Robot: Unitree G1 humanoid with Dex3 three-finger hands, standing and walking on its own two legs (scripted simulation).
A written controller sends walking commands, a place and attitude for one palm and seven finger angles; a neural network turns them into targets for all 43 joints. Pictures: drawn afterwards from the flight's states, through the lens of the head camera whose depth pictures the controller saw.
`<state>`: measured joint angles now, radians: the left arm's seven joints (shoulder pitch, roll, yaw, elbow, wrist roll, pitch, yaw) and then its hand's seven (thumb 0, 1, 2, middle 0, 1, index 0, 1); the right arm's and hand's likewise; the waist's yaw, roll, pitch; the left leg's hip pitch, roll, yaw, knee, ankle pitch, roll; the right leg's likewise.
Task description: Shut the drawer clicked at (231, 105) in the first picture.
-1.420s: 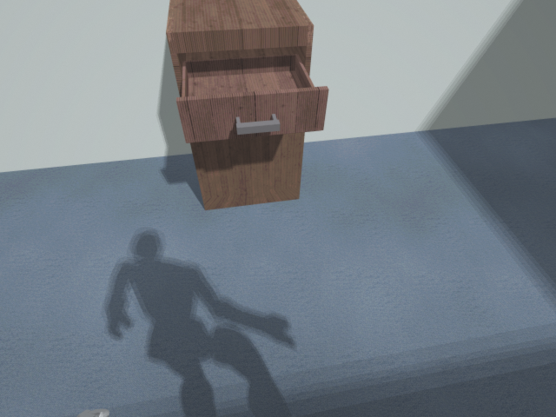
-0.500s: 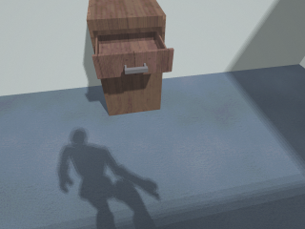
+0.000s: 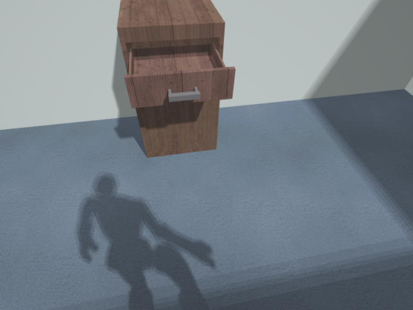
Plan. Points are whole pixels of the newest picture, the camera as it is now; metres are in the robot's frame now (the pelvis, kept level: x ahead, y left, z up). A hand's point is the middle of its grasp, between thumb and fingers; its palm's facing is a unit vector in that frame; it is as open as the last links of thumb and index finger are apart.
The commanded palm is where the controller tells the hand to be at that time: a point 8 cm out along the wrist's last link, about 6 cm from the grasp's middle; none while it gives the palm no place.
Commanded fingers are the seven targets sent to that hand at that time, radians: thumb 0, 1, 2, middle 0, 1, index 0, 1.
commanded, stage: look at it before walking up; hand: left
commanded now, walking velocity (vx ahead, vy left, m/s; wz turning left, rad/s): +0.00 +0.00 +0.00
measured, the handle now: (183, 93) +0.89 +0.14 -0.08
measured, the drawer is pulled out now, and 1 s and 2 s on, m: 0.30 0.30 0.30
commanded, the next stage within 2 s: walk to a spot facing it in 0.02 s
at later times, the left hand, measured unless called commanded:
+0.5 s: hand out of the picture +0.08 +0.17 -0.18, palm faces -0.14 -0.97 -0.22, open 7.4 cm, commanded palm none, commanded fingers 0.00 0.90 0.90 -0.20 -0.30 -0.20 -0.30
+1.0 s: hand (151, 275) +0.24 +0.16 -0.19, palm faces -0.27 -0.94 -0.19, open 7.4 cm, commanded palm none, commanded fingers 0.00 0.90 0.90 -0.20 -0.30 -0.20 -0.30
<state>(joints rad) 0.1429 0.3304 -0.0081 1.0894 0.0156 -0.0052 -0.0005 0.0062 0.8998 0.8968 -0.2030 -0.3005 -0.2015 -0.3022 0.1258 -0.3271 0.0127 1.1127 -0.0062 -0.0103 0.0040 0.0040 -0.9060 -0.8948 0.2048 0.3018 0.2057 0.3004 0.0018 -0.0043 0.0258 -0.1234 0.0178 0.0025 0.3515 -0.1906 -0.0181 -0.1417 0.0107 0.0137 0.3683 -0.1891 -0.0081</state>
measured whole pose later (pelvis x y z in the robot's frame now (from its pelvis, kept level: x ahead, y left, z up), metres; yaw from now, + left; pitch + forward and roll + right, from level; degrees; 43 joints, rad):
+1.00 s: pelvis +0.23 -0.04 -0.02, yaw -26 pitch +0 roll -1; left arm 0.47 0.17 0.07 1.03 0.03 -0.04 0.01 0.00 0.90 0.90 -0.20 -0.30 -0.20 -0.30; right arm 0.08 -0.16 -0.03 0.88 -0.02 -0.05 0.02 0.01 -0.91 -0.90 0.20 0.30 0.20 0.30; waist 0.08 -0.01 0.02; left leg -0.41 0.07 0.06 0.59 -0.21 0.00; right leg -0.04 0.07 0.15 0.53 -0.46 -0.03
